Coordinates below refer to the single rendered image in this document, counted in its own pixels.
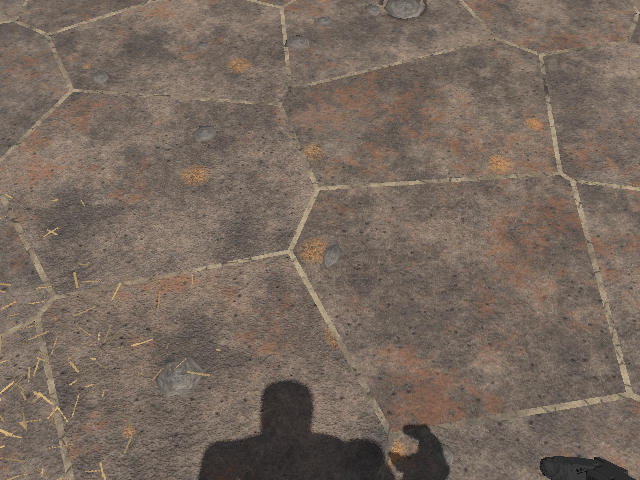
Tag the right robot hand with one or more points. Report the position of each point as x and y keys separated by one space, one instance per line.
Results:
x=575 y=468

